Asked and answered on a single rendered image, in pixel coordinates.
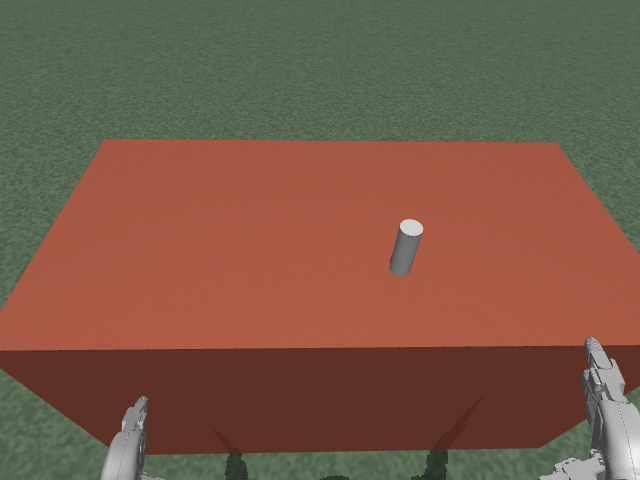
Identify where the can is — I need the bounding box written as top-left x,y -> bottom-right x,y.
389,219 -> 423,276

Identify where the left robot hand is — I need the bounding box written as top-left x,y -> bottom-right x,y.
100,396 -> 168,480

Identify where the right robot hand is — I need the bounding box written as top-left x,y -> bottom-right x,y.
538,337 -> 640,480

